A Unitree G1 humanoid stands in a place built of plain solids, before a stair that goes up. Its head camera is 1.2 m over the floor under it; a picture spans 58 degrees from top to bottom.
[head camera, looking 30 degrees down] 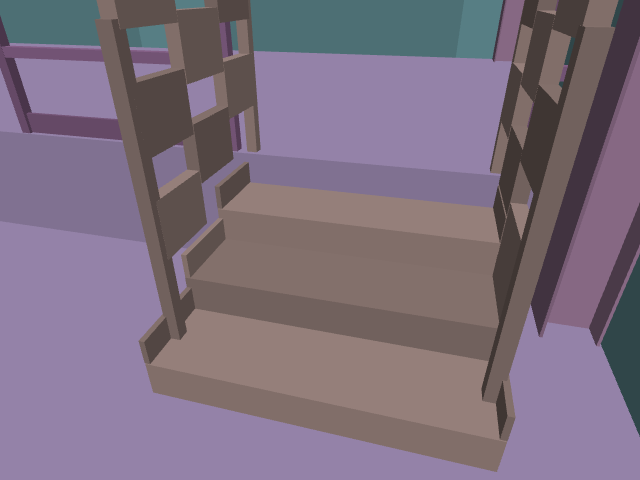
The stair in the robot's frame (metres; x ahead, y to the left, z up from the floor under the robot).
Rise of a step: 0.14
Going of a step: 0.30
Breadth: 1.12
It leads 15 degrees to the right of straight ahead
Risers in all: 4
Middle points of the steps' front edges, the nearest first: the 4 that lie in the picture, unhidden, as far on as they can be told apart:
0.88 0.03 0.14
1.17 -0.04 0.28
1.46 -0.12 0.42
1.75 -0.20 0.56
